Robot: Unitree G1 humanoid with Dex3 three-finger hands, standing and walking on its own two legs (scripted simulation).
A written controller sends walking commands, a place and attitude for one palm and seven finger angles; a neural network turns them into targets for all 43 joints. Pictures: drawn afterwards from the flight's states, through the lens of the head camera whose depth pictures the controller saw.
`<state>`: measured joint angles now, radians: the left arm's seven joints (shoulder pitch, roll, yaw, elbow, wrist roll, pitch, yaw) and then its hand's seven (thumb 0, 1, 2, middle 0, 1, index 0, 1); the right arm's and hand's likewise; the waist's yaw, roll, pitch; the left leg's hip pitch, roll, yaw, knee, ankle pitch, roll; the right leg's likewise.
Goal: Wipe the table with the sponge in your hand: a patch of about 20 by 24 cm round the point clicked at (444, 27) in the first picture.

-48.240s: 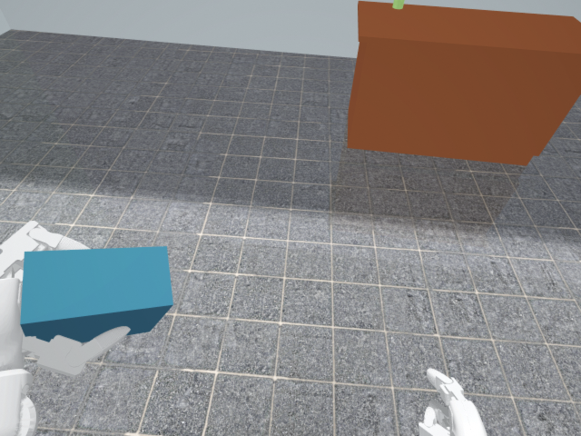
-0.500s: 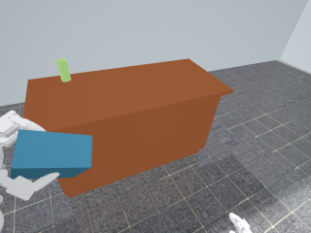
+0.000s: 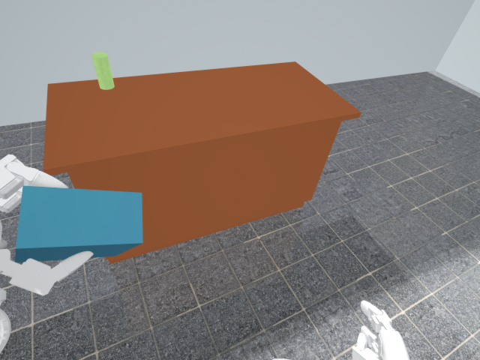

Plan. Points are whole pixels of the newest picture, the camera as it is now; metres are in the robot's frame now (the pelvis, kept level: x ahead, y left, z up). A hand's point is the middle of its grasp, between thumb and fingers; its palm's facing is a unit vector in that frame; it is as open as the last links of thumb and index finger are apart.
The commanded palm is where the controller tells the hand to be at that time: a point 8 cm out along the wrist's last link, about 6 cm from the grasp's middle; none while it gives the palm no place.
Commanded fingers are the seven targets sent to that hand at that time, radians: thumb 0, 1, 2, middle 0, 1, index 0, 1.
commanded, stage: stop stepping back and stand still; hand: left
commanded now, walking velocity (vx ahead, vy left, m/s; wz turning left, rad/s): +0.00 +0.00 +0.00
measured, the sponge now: (95, 227) +0.24 +0.21 +0.16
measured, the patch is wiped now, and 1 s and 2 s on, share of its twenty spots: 1.00 1.00 1.00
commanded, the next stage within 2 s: stand and wait in 0.32 s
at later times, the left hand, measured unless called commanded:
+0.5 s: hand (33, 219) +0.23 +0.27 +0.18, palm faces +0.48 -0.81 -0.33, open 10.4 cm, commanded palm +0.18 +0.30 +0.19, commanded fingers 0.00 0.10 1.30 -1.20 -1.60 -1.20 -1.60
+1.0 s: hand (40, 225) +0.23 +0.27 +0.17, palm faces +0.44 -0.84 -0.30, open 10.4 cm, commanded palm +0.19 +0.30 +0.19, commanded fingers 0.00 0.10 1.30 -1.20 -1.60 -1.20 -1.60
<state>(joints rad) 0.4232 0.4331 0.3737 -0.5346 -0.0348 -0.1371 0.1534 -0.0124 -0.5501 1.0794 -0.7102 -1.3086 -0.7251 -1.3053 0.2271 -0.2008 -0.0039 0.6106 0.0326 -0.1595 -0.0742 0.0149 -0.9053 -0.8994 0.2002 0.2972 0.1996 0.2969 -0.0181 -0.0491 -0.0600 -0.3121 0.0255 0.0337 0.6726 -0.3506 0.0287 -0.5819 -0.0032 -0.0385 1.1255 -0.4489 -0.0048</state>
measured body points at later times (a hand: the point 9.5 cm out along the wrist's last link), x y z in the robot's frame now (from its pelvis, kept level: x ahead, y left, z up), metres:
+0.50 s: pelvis +0.03 +0.01 +0.01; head +0.01 +0.03 +0.46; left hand +0.20 +0.32 +0.20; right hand +0.21 -0.22 -0.06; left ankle +0.03 +0.12 -0.72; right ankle +0.05 -0.12 -0.72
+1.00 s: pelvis +0.03 +0.02 +0.02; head +0.01 +0.03 +0.47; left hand +0.20 +0.32 +0.18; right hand +0.22 -0.20 -0.05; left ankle +0.03 +0.12 -0.72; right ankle +0.05 -0.12 -0.72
